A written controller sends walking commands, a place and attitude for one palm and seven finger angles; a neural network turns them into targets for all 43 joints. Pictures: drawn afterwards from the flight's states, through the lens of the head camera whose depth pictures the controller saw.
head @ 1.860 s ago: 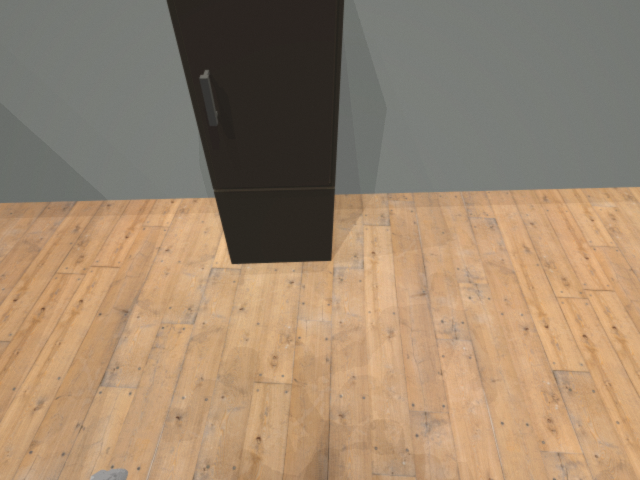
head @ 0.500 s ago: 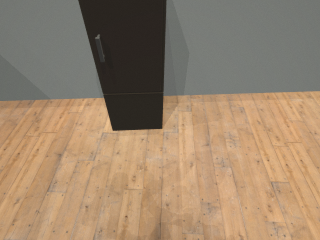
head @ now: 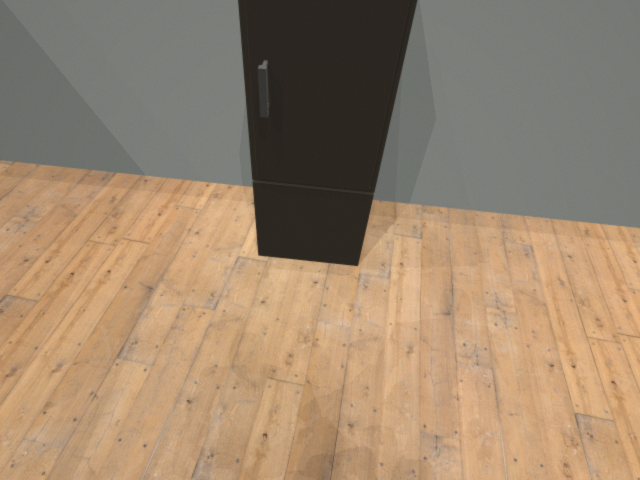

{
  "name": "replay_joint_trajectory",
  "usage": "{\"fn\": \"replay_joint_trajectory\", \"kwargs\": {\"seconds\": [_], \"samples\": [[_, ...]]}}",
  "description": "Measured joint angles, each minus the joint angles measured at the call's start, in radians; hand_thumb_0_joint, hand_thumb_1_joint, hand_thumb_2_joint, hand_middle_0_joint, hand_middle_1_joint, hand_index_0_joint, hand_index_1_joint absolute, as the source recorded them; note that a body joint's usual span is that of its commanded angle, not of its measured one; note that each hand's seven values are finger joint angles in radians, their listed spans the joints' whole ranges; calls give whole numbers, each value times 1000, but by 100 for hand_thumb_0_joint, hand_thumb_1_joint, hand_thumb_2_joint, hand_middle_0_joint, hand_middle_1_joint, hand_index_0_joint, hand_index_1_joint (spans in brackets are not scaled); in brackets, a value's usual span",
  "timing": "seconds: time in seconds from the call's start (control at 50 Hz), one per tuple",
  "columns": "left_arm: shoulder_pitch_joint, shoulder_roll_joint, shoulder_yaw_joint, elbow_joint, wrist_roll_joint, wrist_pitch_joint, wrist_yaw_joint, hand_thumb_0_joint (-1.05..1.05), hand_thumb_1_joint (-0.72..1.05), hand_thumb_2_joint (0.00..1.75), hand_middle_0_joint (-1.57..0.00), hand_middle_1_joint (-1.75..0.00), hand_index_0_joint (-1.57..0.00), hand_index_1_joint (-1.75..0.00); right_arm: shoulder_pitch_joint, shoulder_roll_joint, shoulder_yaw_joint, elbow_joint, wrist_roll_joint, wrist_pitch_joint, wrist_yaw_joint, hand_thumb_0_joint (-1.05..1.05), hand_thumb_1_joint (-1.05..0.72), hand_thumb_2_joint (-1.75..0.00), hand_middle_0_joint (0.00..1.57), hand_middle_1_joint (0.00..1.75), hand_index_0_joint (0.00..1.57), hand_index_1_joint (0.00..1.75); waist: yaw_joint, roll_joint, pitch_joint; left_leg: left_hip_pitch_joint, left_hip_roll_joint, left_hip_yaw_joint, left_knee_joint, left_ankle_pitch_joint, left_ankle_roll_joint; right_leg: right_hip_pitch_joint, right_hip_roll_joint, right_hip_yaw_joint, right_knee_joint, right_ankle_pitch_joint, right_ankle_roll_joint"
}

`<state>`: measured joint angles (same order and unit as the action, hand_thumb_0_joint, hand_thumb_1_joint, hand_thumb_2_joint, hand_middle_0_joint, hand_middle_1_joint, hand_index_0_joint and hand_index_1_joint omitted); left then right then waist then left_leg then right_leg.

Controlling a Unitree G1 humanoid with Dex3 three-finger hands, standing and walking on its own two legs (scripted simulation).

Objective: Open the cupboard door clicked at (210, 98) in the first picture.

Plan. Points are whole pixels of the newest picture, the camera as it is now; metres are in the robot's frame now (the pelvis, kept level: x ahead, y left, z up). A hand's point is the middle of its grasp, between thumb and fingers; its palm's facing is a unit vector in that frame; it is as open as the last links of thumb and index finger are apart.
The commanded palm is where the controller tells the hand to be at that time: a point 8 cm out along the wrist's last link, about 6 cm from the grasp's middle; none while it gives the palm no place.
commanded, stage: walk to a spot facing it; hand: left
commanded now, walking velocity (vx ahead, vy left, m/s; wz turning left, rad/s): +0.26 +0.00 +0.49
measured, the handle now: (264, 89) +1.02 +0.19 -0.02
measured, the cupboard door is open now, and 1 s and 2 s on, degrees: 0 0 0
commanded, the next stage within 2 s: turn to face it in 0.14 s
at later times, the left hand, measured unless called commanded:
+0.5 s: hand (204, 437) +0.22 +0.18 -0.17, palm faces +0.09 -0.98 -0.18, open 7.4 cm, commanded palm none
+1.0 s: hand (193, 425) +0.23 +0.20 -0.16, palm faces +0.02 -0.99 -0.17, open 7.4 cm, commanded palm none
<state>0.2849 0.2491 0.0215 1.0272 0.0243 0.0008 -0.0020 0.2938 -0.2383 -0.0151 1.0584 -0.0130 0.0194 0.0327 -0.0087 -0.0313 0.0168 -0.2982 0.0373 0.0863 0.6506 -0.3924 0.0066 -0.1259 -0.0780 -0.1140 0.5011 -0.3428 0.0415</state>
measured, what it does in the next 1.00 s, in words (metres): walks ahead: right foot, then left foot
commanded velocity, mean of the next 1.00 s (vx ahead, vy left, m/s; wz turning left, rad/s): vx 0.12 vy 0.00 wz -0.09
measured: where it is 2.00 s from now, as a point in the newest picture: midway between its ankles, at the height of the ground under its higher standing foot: (303, 411)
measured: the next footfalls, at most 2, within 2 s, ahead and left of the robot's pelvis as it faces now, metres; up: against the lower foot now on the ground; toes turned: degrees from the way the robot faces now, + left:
right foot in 0.48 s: +0.28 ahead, -0.10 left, +0.00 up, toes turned -1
left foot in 0.76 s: +0.22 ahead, +0.13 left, +0.00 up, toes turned +7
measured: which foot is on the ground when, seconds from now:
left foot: down 0.00-0.50, up 0.52-0.74, down 0.76-1.00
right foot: down 0.00-0.02, up 0.04-0.46, down 0.48-0.80, up 0.82-1.00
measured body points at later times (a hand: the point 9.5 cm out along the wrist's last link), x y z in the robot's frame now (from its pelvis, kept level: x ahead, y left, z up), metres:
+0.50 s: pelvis +0.15 +0.00 -0.01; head +0.17 +0.00 +0.44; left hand +0.21 +0.23 -0.16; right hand +0.12 -0.21 -0.17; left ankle +0.03 +0.10 -0.73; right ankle +0.24 -0.10 -0.74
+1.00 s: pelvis +0.21 +0.02 +0.01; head +0.21 +0.03 +0.46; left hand +0.23 +0.25 -0.15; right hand +0.21 -0.21 -0.14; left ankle +0.18 +0.12 -0.73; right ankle +0.20 -0.10 -0.69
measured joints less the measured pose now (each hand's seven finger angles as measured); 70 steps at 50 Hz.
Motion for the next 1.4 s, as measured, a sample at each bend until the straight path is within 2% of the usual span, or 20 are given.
{"fn": "replay_joint_trajectory", "kwargs": {"seconds": [0.04,0.08,0.12,0.18,0.3,0.44,0.48,0.54,0.6,0.7,0.8,0.88,0.96,1.04,1.1,1.14,1.18,1.24,1.3,1.4], "samples": [[25,-5,7,2,-7,14,-3,0,91,89,-20,-30,-20,-30,21,11,-7,-19,-6,-19,0,1,-91,-90,20,30,20,30,-3,-10,5,-1,-15,11,-25,90,25,-53,-28,-1,154,-98,6],[35,-10,13,13,-4,35,-3,1,91,89,-20,-30,-20,-30,35,27,-11,-27,-7,-34,-7,0,-91,-89,20,30,20,30,-6,-10,7,-2,-27,14,-2,67,50,-159,-16,39,401,-165,-3],[31,-12,20,21,0,37,-7,1,91,89,-20,-30,-20,-30,54,48,-10,-25,-5,-44,-19,0,-91,-89,20,30,20,30,-12,-12,8,28,-43,8,-47,61,60,-254,-8,57,564,-116,-7],[9,-19,25,12,2,23,-13,1,91,90,-20,-30,-20,-30,81,77,-4,-7,-2,-61,-32,0,-91,-89,20,30,20,30,-11,-10,13,90,-64,-13,-153,100,62,-350,-16,60,617,-17,4],[-49,-47,24,-24,-2,12,-5,1,91,90,-20,-30,-20,-30,107,114,-6,29,2,-73,-43,0,-91,-89,20,30,20,30,-11,6,21,196,-81,-56,-279,120,65,-429,-29,58,483,63,29],[-103,-90,11,-26,-6,4,8,1,91,90,-20,-30,-20,-30,91,122,-12,52,-6,-66,-61,0,-91,-89,20,30,20,30,-20,20,44,289,-70,-55,-239,19,35,-325,8,27,180,116,-12],[-98,-94,6,-28,-5,-13,8,1,91,90,-20,-30,-20,-30,97,122,-13,57,-2,-64,-63,0,-91,-89,20,30,20,30,-18,18,41,287,-67,-52,-158,-48,21,-250,22,22,78,211,-35],[-104,-117,7,-17,-10,-41,22,0,92,90,-20,-30,-20,-30,62,105,-18,66,9,-48,-67,0,-91,-89,20,30,20,30,-12,58,52,169,-34,-66,140,-148,5,-239,53,1,122,126,-82],[-103,-112,14,-15,-9,-34,36,-1,94,89,-20,-30,-20,-30,11,95,-23,56,9,-28,-68,0,-91,-89,20,30,20,30,-1,64,52,56,-10,-56,296,-159,-6,-206,70,-4,78,131,-85],[-81,-93,21,-3,-2,4,34,-1,94,89,-20,-30,-20,-30,-59,84,-26,11,1,-19,-68,1,-92,-90,20,30,20,30,17,48,31,-10,22,-27,146,-73,-18,-186,85,23,7,166,-83],[-39,-77,30,14,-13,38,23,0,92,90,-20,-30,-20,-30,-73,75,-22,-8,-1,-33,-65,1,-93,-90,20,30,20,30,27,14,13,56,20,6,-62,97,-7,-187,91,71,40,137,-58],[-16,-71,32,26,-5,51,8,0,92,90,-20,-30,-20,-30,-39,84,-15,-9,-10,-39,-63,0,-92,-90,20,30,20,30,20,8,-6,106,14,26,-128,86,15,-216,81,78,212,-32,-42],[0,-71,31,30,0,31,-2,1,92,90,-20,-30,-20,-30,-3,94,-11,11,-15,-51,-57,0,-91,-90,20,30,20,30,22,14,-9,160,16,48,-212,112,13,-236,54,55,337,-72,-37],[-6,-80,26,40,-1,22,-8,1,92,90,-20,-30,-20,-30,33,100,-16,33,-19,-59,-53,0,-91,-89,20,30,20,30,2,32,3,196,26,68,-238,105,-1,-208,31,23,263,-93,-37],[-19,-86,26,40,-1,7,-11,1,92,90,-20,-30,-20,-30,68,100,-20,60,-16,-54,-50,0,-91,-89,20,30,20,30,-10,47,12,199,40,75,-192,63,-21,-147,33,0,103,-21,-44],[-27,-85,28,36,1,-19,-8,1,92,90,-20,-30,-20,-30,95,100,-22,79,-7,-48,-45,0,-91,-89,20,30,20,30,-7,49,17,157,50,70,-67,-3,-22,-120,32,-4,40,76,-63],[-30,-98,27,36,-4,-39,0,1,92,90,-20,-30,-20,-30,101,90,-24,102,-5,-26,-38,0,-91,-89,20,30,20,30,-2,74,24,69,58,26,152,-84,-7,-107,43,-26,72,56,-71],[8,-113,24,38,-3,-51,13,0,92,90,-20,-30,-20,-30,84,80,-36,113,-9,-7,-26,1,-91,-89,20,30,20,30,15,74,9,-68,57,6,367,-38,-1,-53,48,-33,20,35,-71],[55,-125,18,62,1,-50,19,0,92,90,-20,-30,-20,-30,47,73,-47,83,-10,-10,-18,1,-91,-90,20,30,20,30,12,61,-2,-158,72,13,367,48,-10,0,48,-32,-56,54,-61],[110,-140,10,105,4,-51,14,0,91,90,-20,-30,-20,-30,-29,72,-53,21,-6,-26,-7,1,-91,-90,19,29,19,29,18,39,4,-204,87,20,185,149,-15,66,45,-32,-123,51,-42]]}}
